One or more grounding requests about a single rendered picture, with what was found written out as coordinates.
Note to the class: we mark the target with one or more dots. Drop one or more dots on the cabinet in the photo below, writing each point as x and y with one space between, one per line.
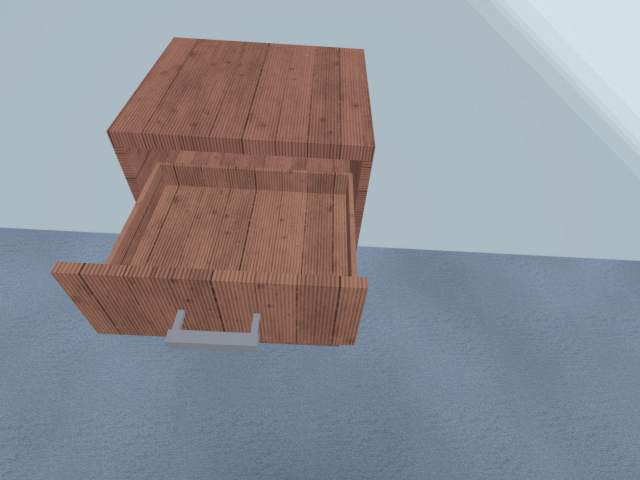
250 104

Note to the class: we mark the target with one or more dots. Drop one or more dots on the handle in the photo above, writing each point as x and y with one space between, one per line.
212 340

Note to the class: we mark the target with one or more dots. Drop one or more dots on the drawer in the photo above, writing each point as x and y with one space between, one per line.
223 243

